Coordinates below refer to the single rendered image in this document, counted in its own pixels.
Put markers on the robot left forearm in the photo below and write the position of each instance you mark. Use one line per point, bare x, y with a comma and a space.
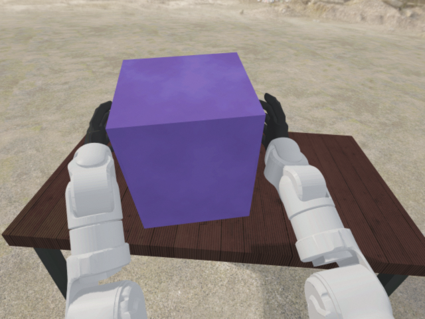
93, 206

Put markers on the carton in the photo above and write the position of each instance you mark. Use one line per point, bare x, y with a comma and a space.
187, 131

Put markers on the robot right upper arm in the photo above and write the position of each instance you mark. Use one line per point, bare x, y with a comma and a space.
346, 292

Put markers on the table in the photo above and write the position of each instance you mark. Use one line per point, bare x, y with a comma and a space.
388, 238

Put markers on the robot right hand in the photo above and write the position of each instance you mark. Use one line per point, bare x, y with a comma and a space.
275, 119

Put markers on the robot left hand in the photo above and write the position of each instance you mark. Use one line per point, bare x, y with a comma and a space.
96, 133

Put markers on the robot left upper arm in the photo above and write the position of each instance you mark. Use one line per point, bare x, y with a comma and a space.
116, 300

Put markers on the robot right forearm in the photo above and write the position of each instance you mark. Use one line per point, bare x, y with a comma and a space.
321, 236

